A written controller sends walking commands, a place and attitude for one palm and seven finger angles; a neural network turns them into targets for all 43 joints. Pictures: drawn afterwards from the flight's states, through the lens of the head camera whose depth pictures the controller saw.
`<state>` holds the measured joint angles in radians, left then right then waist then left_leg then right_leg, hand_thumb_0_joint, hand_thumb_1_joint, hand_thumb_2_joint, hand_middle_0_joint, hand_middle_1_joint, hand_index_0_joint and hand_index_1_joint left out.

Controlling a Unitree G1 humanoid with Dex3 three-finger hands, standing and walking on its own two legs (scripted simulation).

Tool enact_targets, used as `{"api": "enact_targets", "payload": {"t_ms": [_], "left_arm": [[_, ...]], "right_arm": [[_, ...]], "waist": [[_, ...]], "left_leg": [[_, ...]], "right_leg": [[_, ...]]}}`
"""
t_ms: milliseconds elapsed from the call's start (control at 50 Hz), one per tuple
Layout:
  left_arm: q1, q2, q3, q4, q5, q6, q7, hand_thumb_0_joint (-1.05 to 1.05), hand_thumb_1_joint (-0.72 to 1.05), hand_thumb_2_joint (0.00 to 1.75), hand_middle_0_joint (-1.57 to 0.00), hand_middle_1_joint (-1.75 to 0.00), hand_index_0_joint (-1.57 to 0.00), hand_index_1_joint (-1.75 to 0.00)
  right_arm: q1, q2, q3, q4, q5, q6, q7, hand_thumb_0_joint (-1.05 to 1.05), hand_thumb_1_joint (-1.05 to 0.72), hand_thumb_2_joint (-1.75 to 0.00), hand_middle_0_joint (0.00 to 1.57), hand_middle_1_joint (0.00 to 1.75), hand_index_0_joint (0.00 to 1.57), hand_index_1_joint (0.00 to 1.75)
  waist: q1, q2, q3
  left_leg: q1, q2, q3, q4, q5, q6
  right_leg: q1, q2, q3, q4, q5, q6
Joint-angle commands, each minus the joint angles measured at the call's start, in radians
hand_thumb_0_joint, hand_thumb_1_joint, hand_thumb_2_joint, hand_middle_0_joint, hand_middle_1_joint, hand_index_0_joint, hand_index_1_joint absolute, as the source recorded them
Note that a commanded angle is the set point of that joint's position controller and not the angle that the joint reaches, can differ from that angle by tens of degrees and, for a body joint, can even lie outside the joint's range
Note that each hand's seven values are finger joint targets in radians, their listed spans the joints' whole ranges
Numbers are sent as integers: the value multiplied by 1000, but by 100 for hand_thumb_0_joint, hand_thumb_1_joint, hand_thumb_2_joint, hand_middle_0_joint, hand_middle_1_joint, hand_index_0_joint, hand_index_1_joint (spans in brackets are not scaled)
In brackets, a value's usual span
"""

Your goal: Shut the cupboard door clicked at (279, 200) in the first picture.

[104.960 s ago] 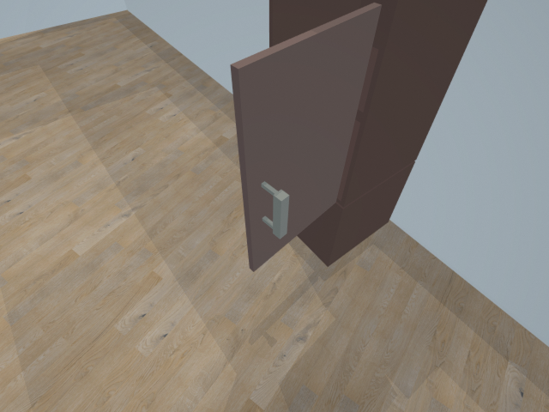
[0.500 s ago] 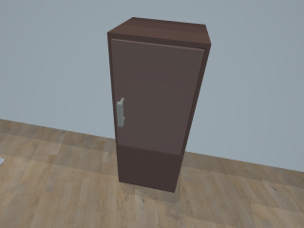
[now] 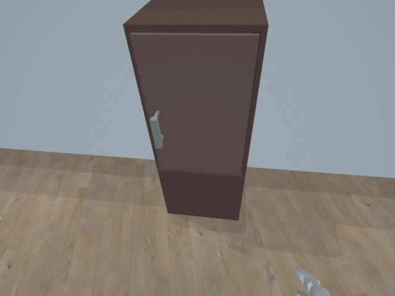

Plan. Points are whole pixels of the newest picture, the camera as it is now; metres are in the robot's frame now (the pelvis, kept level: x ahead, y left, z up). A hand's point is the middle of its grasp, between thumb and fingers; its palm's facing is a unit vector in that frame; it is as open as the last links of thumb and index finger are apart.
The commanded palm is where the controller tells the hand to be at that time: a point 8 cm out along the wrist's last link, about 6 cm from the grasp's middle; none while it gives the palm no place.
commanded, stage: stop stepping back and stand still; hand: left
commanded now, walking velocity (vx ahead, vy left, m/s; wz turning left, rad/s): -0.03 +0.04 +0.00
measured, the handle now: (158, 129) +0.70 +0.21 -0.08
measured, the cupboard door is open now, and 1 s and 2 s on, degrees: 0 0 0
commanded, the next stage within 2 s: let the arm hang, fingers relaxed in 0.96 s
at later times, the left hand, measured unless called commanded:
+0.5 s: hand (7, 210) +0.20 +0.31 +0.16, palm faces +0.44 -0.73 -0.52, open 7.4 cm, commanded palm +0.15 +0.33 +0.18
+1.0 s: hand out of the picture +0.17 +0.32 +0.14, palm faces +0.46 -0.77 -0.44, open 7.4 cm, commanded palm +0.11 +0.34 +0.18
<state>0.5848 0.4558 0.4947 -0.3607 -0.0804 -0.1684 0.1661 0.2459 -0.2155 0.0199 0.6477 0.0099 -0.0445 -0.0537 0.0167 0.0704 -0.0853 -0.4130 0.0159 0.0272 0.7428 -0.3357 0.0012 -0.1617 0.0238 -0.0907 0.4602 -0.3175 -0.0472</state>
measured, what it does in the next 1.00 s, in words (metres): steps on the spot: left foot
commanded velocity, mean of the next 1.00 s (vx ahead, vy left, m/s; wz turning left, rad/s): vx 0.00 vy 0.00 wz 0.00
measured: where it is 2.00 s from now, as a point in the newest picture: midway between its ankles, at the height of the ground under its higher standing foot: outside the picture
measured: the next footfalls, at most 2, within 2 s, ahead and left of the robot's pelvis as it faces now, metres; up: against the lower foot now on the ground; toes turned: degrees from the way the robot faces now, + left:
left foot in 0.18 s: +0.08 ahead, +0.15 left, +0.00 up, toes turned +6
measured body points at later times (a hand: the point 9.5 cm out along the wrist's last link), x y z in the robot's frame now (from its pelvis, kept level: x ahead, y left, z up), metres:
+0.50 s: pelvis +0.01 +0.03 +0.00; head +0.02 +0.02 +0.45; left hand +0.17 +0.35 +0.19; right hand +0.18 -0.19 -0.09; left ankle +0.04 +0.14 -0.74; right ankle -0.05 -0.09 -0.74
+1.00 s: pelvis -0.01 +0.04 +0.00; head -0.01 +0.04 +0.45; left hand +0.14 +0.36 +0.17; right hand +0.16 -0.19 -0.09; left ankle +0.04 +0.14 -0.74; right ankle -0.05 -0.09 -0.74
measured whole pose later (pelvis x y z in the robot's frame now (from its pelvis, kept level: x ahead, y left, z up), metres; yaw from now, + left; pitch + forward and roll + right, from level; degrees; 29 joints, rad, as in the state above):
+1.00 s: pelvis -0.01 +0.04 +0.00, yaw +3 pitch +0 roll -2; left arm 0.56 0.38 0.38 -0.40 -0.07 -0.15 0.16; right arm 0.23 -0.20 0.02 0.63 0.01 -0.09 -0.08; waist 0.00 0.03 -0.01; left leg -0.32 0.04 0.05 0.45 -0.14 0.02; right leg -0.12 -0.02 -0.10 0.38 -0.26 0.02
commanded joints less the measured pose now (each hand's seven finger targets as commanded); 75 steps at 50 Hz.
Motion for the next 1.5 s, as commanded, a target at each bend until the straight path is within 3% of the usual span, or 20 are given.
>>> {"api": "enact_targets", "payload": {"t_ms": [0,100,120,160,220,260,340,400,500,620,680,860,1020,1040,1100,1180,1220,1300,1400,1480], "left_arm": [[-243,55,-94,-43,34,-21,3,0,90,90,-20,-30,-20,-30],[-426,150,-67,-403,55,-66,31,0,90,90,-20,-30,-20,-30],[-397,227,6,-489,51,-74,42,0,90,90,-20,-30,-20,-30],[-255,227,65,-593,42,-94,50,0,90,90,-20,-30,-20,-30],[-36,258,170,-523,33,-94,45,0,90,90,-20,-30,-20,-30],[-32,192,145,-456,25,-102,32,0,90,90,-20,-30,-20,-30],[69,105,86,-218,4,-70,11,0,90,90,-20,-30,-20,-30],[47,92,43,-149,-1,-34,3,0,90,90,-20,-30,-20,-30],[-66,121,3,-270,12,-24,-3,0,90,90,-20,-30,-20,-30],[-195,217,69,-474,28,-60,23,0,90,90,-20,-30,-20,-30],[-130,158,55,-402,27,-71,26,0,90,90,-20,-30,-20,-30],[-41,74,-4,-198,12,-49,3,0,90,90,-20,-30,-20,-30],[-173,171,34,-376,26,-52,16,0,90,90,-20,-30,-20,-30],[-132,-58,-399,469,106,77,-130,0,90,90,-20,-30,-20,-30],[-162,-71,-392,533,101,176,-162,0,90,90,-20,-30,-20,-30],[-223,-43,-410,756,110,162,-165,0,90,90,-20,-30,-20,-30],[-258,-52,-426,866,107,169,-160,0,90,90,-20,-30,-20,-30],[-273,-85,-447,1044,97,184,-150,0,90,90,-20,-30,-20,-30],[-214,-130,-443,1229,94,186,-149,0,90,90,-20,-30,-20,-30],[-199,-154,-453,1323,94,181,-150,0,90,90,-20,-30,-20,-30]], "right_arm": [[-100,-125,-53,-129,8,-67,-20,0,-90,-90,20,30,20,30],[-139,-108,-53,-144,-9,-120,-46,0,-90,-90,20,30,20,30],[-127,-117,-62,-145,-10,-124,-49,0,-90,-90,20,30,20,30],[-108,-127,-73,-177,-10,-125,-45,0,-90,-90,20,30,20,30],[-97,-98,-66,-183,-14,-115,-26,0,-90,-90,20,30,20,30],[-96,-97,-59,-185,-4,-111,-14,0,-90,-90,20,30,20,30],[-47,-109,-73,-170,14,-85,-1,0,-90,-90,20,30,20,30],[-61,-114,-72,-168,18,-62,-8,0,-90,-90,20,30,20,30],[-107,-109,-52,-187,11,-59,-29,0,-90,-90,20,30,20,30],[-126,-108,-40,-189,-7,-99,-46,0,-90,-90,20,30,20,30],[-116,-96,-34,-183,-9,-106,-40,0,-90,-90,20,30,20,30],[-97,-108,-53,-173,3,-98,-25,0,-90,-90,20,30,20,30],[-126,-115,-52,-176,-7,-112,-42,0,-90,-90,20,30,20,30],[-163,-304,-87,38,-5,-155,55,0,-90,-90,20,30,20,30],[-80,-241,-80,41,-14,-44,59,0,-90,-90,20,30,20,30],[-75,-224,-56,72,-28,-6,57,0,-90,-90,20,30,20,30],[-54,-183,-45,98,-33,16,57,0,-90,-90,20,30,20,30],[-45,-152,-33,165,-41,43,51,0,-90,-90,20,30,20,30],[-26,-115,-35,242,-36,53,35,0,-90,-90,20,30,20,30],[29,-94,-40,298,-31,60,27,0,-90,-90,20,30,20,30]], "waist": [[-33,-325,102],[-9,-125,83],[-13,-68,56],[-7,178,-43],[5,306,-51],[-5,214,-3],[-37,-92,-80],[-39,-163,-81],[-27,-116,-44],[-16,103,3],[-19,151,45],[-24,-59,48],[-18,28,-9],[-42,14,83],[-22,20,18],[-15,-252,12],[-28,-300,18],[-28,-45,43],[-8,124,92],[-20,38,97]], "left_leg": [[-141,38,-28,103,-18,0],[102,2,46,-158,124,24],[185,7,27,-220,199,23],[346,103,-108,-288,505,59],[304,168,-167,-310,646,82],[182,159,-123,-313,490,49],[173,91,-18,-177,491,-3],[199,91,-13,-199,467,4],[200,96,-43,-270,407,20],[161,78,-80,-356,178,19],[112,82,-102,-432,6,14],[129,64,-70,-413,11,-4],[204,44,-58,-364,145,4],[95,99,-86,-201,432,26],[111,122,-82,-223,346,39],[95,91,-111,-196,370,46],[139,53,-72,-153,373,28],[171,66,-86,-220,375,28],[115,69,-113,-308,193,34],[156,72,-108,-315,157,32]], "right_leg": [[48,-267,207,-124,411,-58],[-7,-238,155,-74,464,-41],[-31,-223,145,-41,425,-24],[-67,-101,61,146,277,42],[-92,-26,35,140,9,54],[2,-27,33,13,43,52],[76,-117,125,-18,520,29],[30,-125,103,-21,506,44],[-4,-90,73,-38,318,60],[-6,-72,74,-70,107,48],[2,-49,58,-83,25,44],[-28,-52,71,-172,10,45],[-20,-61,75,-153,96,49],[-108,-135,20,37,257,12],[-124,-108,43,46,52,12],[-65,-136,94,17,141,-7],[-107,-185,112,-1,202,-32],[-98,-153,93,1,102,-8],[-36,-130,92,-63,20,-6],[-51,-134,90,-110,2,-11]]}}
